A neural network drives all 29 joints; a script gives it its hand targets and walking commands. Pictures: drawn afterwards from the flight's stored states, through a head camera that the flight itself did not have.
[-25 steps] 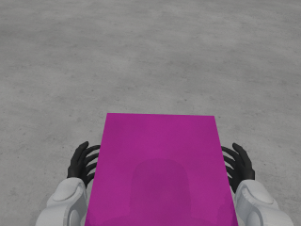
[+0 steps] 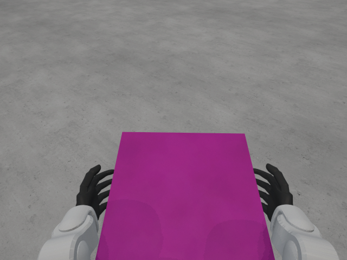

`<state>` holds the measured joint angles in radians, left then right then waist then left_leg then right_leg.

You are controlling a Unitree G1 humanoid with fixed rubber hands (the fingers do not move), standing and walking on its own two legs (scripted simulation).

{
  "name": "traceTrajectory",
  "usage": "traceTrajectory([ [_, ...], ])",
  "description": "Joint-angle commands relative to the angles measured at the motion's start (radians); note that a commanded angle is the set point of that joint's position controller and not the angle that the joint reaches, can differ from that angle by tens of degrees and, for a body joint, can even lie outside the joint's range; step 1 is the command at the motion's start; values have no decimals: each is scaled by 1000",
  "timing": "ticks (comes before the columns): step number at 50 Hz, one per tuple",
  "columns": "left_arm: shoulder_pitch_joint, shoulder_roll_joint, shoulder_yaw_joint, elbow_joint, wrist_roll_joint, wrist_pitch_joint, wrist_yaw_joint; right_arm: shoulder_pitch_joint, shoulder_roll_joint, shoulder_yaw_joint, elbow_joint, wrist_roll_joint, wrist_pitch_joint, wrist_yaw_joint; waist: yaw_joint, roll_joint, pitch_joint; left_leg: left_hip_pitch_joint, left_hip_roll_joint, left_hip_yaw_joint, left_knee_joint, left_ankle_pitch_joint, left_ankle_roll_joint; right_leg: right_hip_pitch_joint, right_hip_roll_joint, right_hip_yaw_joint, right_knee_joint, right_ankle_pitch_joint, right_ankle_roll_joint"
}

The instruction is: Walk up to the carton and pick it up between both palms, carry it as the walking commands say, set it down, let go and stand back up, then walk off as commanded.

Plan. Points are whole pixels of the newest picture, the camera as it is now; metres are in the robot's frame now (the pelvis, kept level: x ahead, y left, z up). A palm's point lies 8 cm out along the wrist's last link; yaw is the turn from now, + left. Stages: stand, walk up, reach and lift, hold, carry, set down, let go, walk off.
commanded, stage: carry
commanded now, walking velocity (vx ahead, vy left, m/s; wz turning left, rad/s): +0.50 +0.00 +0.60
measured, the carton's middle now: (181, 209) +0.26 +0.01 +0.02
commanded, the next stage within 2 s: none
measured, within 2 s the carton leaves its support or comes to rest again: neither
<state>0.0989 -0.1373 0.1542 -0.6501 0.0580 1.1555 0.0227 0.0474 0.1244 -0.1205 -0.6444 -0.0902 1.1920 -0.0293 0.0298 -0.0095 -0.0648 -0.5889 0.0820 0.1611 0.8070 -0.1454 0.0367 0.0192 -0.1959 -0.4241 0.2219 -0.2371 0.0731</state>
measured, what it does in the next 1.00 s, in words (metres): walks ahead, turning left: left foot, then right foot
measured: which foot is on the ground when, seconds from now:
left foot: up 0.00-0.14, down 0.16-0.64, up 0.66-1.00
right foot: down 0.00-0.16, up 0.18-0.62, down 0.64-1.00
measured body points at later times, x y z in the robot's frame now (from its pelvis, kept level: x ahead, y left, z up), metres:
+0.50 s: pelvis +0.33 +0.09 -0.01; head +0.36 +0.12 +0.44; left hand +0.53 +0.32 +0.06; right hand +0.61 -0.02 +0.08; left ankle +0.24 +0.10 -0.75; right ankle +0.48 -0.05 -0.70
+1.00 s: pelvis +0.58 +0.20 -0.02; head +0.56 +0.19 +0.43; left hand +0.69 +0.47 +0.08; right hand +0.88 +0.18 +0.09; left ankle +0.61 +0.32 -0.75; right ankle +0.62 +0.05 -0.75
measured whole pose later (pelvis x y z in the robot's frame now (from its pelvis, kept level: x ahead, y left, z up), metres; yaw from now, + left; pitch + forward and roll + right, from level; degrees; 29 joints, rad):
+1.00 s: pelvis +0.58 +0.20 -0.02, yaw +30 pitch +1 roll -1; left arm 0.08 -0.13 0.11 -0.64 0.09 1.18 0.04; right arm 0.04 0.12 -0.14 -0.62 -0.10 1.18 -0.01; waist 0.04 0.01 -0.10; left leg -0.40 0.04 0.13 0.49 -0.13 0.04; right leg -0.16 -0.14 -0.28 0.45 -0.29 0.06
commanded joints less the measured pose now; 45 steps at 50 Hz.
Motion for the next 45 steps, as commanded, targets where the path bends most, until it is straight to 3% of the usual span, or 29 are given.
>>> traceTrajectory([
  [1, -383, -625, -756, -68, -292, 37, -58, -335, 673, 786, -75, 306, 24, 36, -20, -165, 22, -22, -33, 71, -102, 82, 14, 65, -180, 62, -141, 140, -79],
  [3, -370, -613, -755, -78, -290, 47, -52, -335, 663, 787, -88, 307, 36, 29, -17, -178, 31, -1, -59, 110, -201, 88, 21, 128, -168, 28, -105, 326, -67],
  [4, -359, -607, -755, -83, -289, 53, -49, -331, 658, 788, -94, 309, 41, 26, -17, -189, 16, 35, -87, 139, -250, 81, 25, 165, -161, 11, -58, 537, -56],
  [6, -336, -591, -753, -101, -285, 60, -44, -320, 655, 794, -103, 314, 51, 23, -24, -238, -58, 156, -155, 189, -325, 69, 33, 238, -155, -9, 119, 889, -28],
  [7, -321, -584, -750, -107, -279, 64, -41, -315, 651, 798, -106, 318, 55, 22, -33, -258, -121, 263, -183, 195, -360, 83, 42, 257, -152, -14, 267, 965, -12],
  [8, -317, -577, -747, -113, -271, 71, -38, -304, 649, 803, -105, 322, 59, 23, -58, -237, -199, 460, -179, 156, -404, 100, 66, 174, -131, -26, 473, 899, 13],
  [9, -335, -563, -743, -117, -259, 74, -38, -298, 653, 801, -95, 327, 63, 29, -85, -87, -198, 625, -42, -75, -461, -10, 120, -91, -86, 15, 727, 517, 35],
  [10, -329, -580, -742, -113, -252, 73, -41, -304, 651, 787, -40, 346, 64, 40, -72, 246, -213, 843, 210, -573, -541, 181, 264, -522, 95, 58, 984, -206, 74],
  [11, -323, -617, -745, -84, -252, 61, -52, -333, 684, 813, -79, 377, 51, 57, -70, 174, -247, 906, 281, -682, -560, 402, 297, -687, 99, 299, 1147, -369, 51],
  [12, -332, -673, -768, -70, -265, 46, -59, -342, 728, 809, -92, 379, 32, 68, -66, 59, -266, 859, 274, -575, -488, 569, 269, -695, 48, 378, 1173, -338, 33],
  [13, -316, -723, -773, -38, -266, 33, -65, -351, 763, 806, -79, 376, 15, 77, -58, -23, -257, 782, 249, -475, -462, 611, 227, -664, 22, 399, 1140, -273, 30],
  [14, -319, -756, -786, -41, -269, 14, -68, -373, 784, 812, -86, 386, -5, 90, -48, -32, -249, 732, 204, -403, -452, 593, 182, -650, 6, 404, 1083, -205, 31],
  [15, -307, -773, -794, -31, -268, 2, -65, -363, 787, 804, -74, 388, -18, 97, -38, 1, -248, 701, 154, -336, -478, 527, 149, -631, -6, 393, 1020, -135, 33],
  [17, -303, -772, -813, -24, -256, -19, -54, -347, 752, 787, -63, 380, -38, 106, -37, 72, -217, 659, 121, -307, -512, 505, 152, -635, 5, 365, 912, -99, 35],
  [20, -316, -754, -836, -47, -259, -36, -39, -311, 695, 761, -79, 369, -53, 116, -39, 113, -188, 679, 76, -267, -507, 686, 170, -687, 51, 318, 768, -47, 32],
  [25, -337, -723, -850, -75, -262, -31, -33, -265, 642, 728, -97, 345, -50, 109, -54, 111, -132, 679, 8, -234, -487, 778, 160, -658, 99, 282, 550, 58, 13],
  [28, -364, -688, -847, -74, -265, -20, -36, -258, 620, 720, -88, 330, -40, 98, -67, 110, -98, 662, 0, -248, -465, 798, 154, -595, 128, 269, 435, 86, -6],
  [31, -364, -649, -825, -43, -258, -7, -39, -286, 612, 728, -77, 327, -26, 88, -53, 106, -136, 563, -25, -225, -315, 878, 120, -345, 172, 262, 298, 70, -37],
  [32, -349, -638, -809, -25, -249, -3, -40, -299, 606, 731, -71, 332, -21, 87, -29, 90, -196, 444, -47, -192, -152, 772, 100, -134, 135, 288, 228, 111, -50],
  [33, -319, -624, -779, -5, -228, 0, -40, -327, 606, 740, -72, 341, -14, 90, 12, -49, -291, 247, -98, -110, 141, 517, 60, 134, -58, 486, 81, 24, -90],
  [34, -296, -599, -754, 16, -214, 3, -35, -316, 593, 753, -78, 330, -3, 90, -12, -342, -333, -4, -223, -60, 402, -210, 27, 319, -339, 840, 52, 288, -225],
  [35, -261, -646, -732, 44, -220, 4, -34, -340, 607, 753, -76, 346, 1, 98, -7, -277, -348, 28, -158, -154, 526, -282, 31, 191, -334, 814, 59, 392, -297],
  [37, -323, -708, -754, 15, -236, -9, -50, -381, 681, 756, -52, 362, -10, 110, -4, -106, -241, 31, -57, -203, 442, -269, 15, 24, -277, 657, 12, 316, -239],
  [38, -359, -734, -772, -5, -251, -14, -59, -389, 703, 756, -47, 357, -18, 113, -7, -85, -202, 44, -22, -203, 321, -259, 11, -23, -235, 575, -5, 228, -204],
  [39, -382, -745, -790, -16, -265, -16, -67, -395, 713, 759, -49, 347, -25, 110, -12, -89, -179, 78, -19, -166, 194, -247, 5, -65, -189, 478, -14, 236, -168],
  [41, -365, -718, -804, -18, -281, -7, -75, -338, 697, 731, -7, 307, -25, 94, -15, -142, -153, 147, -40, -103, -8, -236, -4, -123, -150, 367, -17, 324, -144],
  [43, -366, -680, -810, -24, -296, 3, -82, -287, 666, 709, 17, 276, -20, 77, -15, -178, -159, 212, -68, -37, -113, -160, -9, -151, -138, 302, -5, 337, -135],
  [45, -378, -662, -814, -40, -305, 15, -85, -292, 646, 699, -3, 270, -14, 68, -12, -185, -154, 228, -74, -20, -174, -79, -8, -165, -134, 273, 18, 267, -125],
])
